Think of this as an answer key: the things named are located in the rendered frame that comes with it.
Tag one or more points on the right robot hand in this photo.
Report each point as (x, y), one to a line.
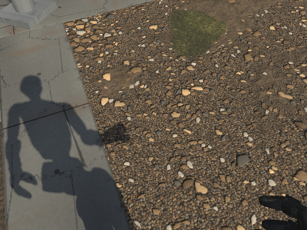
(290, 206)

